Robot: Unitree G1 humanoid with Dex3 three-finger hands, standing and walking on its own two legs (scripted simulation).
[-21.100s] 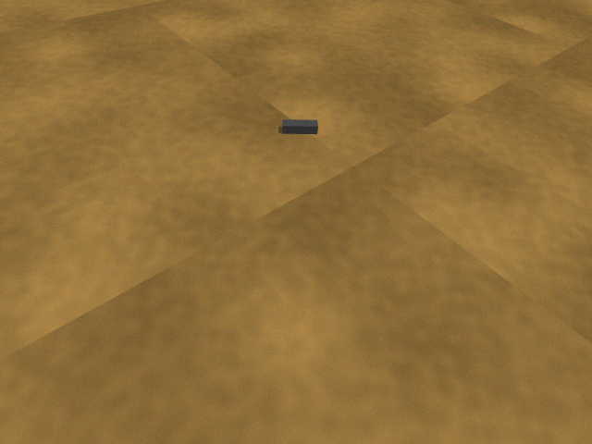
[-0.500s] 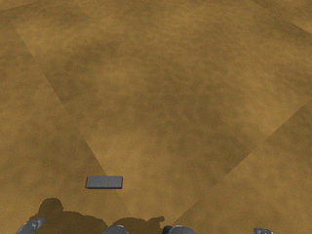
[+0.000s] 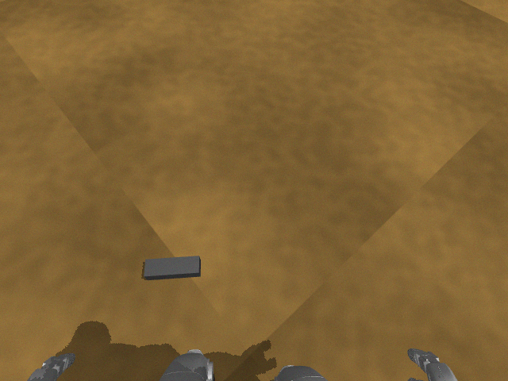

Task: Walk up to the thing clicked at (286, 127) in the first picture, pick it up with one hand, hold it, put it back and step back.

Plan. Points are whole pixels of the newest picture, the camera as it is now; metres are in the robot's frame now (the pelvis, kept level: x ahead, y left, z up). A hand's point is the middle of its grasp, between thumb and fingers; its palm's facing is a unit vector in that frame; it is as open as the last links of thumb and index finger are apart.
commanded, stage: walk up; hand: left
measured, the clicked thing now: (173, 268) +0.50 +0.27 -0.73
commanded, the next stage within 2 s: none
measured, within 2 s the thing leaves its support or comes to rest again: neither
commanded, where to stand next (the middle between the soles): +0.14 +0.01 m, yaw +3 degrees
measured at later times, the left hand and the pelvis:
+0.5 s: hand out of the picture -0.04 +0.25 -0.14, palm faces +0.05 -0.94 -0.34, open 7.4 cm; pelvis -0.13 -0.01 +0.01, yaw +2 degrees
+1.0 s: hand out of the picture -0.15 +0.23 -0.11, palm faces +0.06 -0.90 -0.44, open 7.4 cm; pelvis -0.20 -0.05 +0.01, yaw +3 degrees
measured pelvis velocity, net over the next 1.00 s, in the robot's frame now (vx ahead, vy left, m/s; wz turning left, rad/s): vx -0.20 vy -0.05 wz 0.05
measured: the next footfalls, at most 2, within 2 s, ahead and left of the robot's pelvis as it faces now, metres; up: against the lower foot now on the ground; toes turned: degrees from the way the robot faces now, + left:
left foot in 0.32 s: -0.06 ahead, +0.12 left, +0.00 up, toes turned +1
right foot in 0.68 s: -0.13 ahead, -0.17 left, +0.00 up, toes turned +1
